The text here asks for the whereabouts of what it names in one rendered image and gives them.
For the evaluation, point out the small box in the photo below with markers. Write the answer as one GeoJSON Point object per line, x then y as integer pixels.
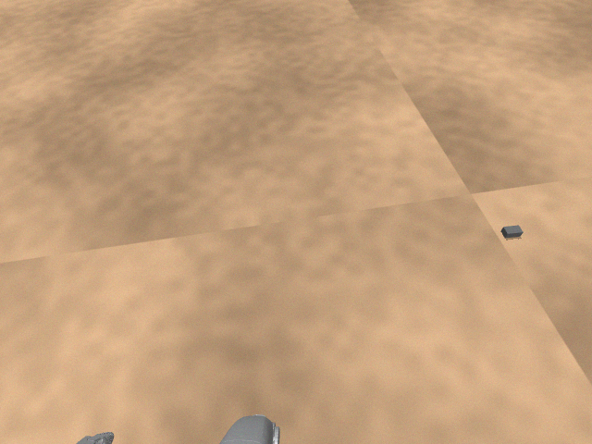
{"type": "Point", "coordinates": [511, 231]}

